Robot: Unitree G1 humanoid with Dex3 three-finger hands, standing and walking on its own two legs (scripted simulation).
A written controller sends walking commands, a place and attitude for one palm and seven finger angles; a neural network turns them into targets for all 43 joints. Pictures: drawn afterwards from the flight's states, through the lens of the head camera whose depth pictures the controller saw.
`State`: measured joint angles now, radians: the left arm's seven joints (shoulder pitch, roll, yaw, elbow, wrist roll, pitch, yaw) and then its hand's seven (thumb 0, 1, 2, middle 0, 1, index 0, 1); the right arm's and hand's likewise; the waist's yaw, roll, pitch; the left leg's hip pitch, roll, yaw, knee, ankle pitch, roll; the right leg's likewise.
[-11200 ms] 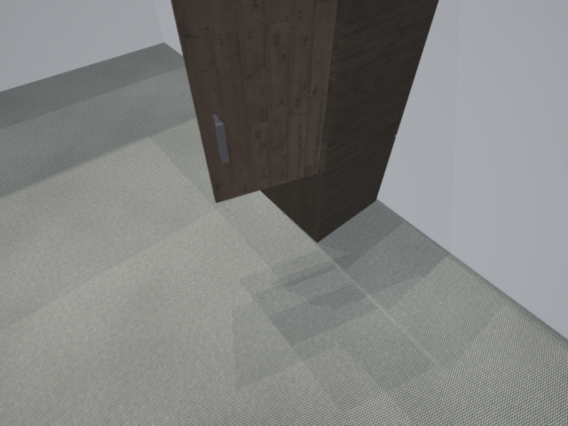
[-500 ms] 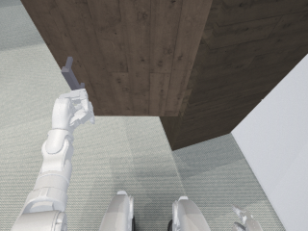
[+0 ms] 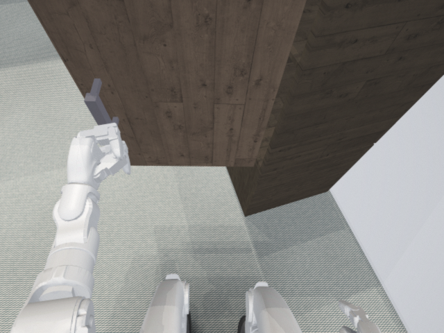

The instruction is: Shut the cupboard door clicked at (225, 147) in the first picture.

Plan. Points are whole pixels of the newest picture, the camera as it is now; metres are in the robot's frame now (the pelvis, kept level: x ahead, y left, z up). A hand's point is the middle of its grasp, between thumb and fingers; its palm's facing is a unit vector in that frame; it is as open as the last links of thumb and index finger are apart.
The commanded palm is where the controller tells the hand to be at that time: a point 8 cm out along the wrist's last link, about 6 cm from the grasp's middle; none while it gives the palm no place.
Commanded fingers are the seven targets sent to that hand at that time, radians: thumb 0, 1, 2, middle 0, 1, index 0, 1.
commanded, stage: push the door shut along its arc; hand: left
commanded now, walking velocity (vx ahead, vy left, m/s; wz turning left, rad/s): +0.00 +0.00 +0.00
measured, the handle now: (105, 112) +0.50 +0.23 +0.04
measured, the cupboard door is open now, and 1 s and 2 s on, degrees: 73 59 43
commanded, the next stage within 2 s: pull the fist back off the door in 1.66 s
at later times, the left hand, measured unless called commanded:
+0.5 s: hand (126, 129) +0.47 +0.19 +0.04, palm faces -0.13 -0.99 -0.03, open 3.1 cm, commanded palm +0.46 +0.22 +0.03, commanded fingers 0.00 0.90 0.90 -1.30 -1.50 -1.30 -1.50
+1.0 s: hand (148, 105) +0.52 +0.16 +0.04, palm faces -0.26 -0.96 -0.04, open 3.1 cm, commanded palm +0.53 +0.19 +0.03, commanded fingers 0.00 0.90 0.90 -1.30 -1.50 -1.30 -1.50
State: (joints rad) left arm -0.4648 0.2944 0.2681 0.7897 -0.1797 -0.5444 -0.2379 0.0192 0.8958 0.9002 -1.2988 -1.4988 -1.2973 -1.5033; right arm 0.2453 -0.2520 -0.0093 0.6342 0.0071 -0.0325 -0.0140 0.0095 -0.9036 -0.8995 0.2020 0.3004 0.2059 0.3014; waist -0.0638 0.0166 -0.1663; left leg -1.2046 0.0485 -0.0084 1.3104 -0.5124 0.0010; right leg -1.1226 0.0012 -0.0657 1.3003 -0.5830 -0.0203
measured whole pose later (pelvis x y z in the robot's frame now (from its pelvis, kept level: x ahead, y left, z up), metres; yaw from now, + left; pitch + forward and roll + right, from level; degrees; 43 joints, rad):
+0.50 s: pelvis -0.01 +0.01 -0.01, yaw -1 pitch +26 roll -3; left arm -0.77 0.44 0.31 1.05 -0.17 -0.47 -0.38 0.02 0.90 0.90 -1.31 -1.50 -1.30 -1.50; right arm 0.30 -0.27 0.01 0.66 0.02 -0.01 -0.01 0.01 -0.90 -0.90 0.20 0.30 0.21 0.30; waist -0.11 0.04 -0.16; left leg -1.31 0.05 -0.02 1.37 -0.52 0.01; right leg -1.21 0.01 -0.07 1.34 -0.58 -0.01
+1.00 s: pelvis -0.01 +0.02 -0.03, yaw -3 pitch +29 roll -5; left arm -1.02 0.56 0.33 1.19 -0.08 -0.39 -0.42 0.02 0.90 0.90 -1.30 -1.50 -1.30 -1.50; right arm 0.33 -0.27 0.04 0.65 0.00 -0.02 0.01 0.01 -0.90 -0.90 0.20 0.30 0.21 0.30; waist -0.21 0.05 -0.15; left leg -1.42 0.07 -0.02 1.42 -0.52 0.03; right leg -1.32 0.02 -0.07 1.37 -0.57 0.00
